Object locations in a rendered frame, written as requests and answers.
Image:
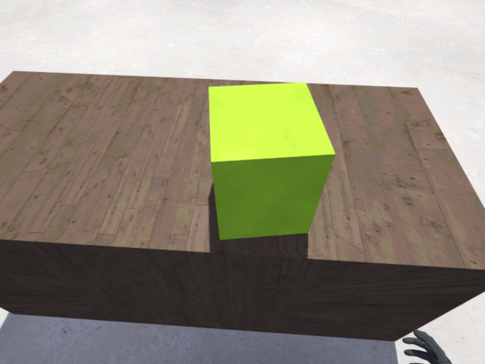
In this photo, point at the pedestal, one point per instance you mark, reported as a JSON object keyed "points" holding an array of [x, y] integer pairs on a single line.
{"points": [[108, 212]]}

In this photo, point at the carton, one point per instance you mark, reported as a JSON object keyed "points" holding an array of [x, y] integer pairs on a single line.
{"points": [[270, 159]]}

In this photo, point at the right robot hand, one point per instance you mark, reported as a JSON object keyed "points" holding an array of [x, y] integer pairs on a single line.
{"points": [[434, 354]]}

